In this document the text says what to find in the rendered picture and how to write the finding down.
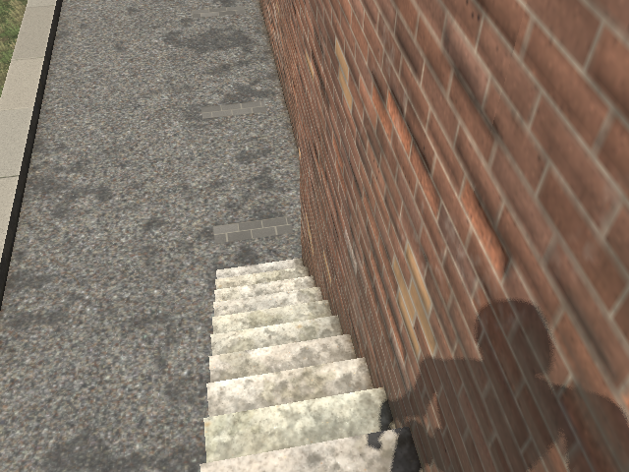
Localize stairs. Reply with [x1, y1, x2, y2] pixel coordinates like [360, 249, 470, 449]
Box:
[200, 258, 423, 472]

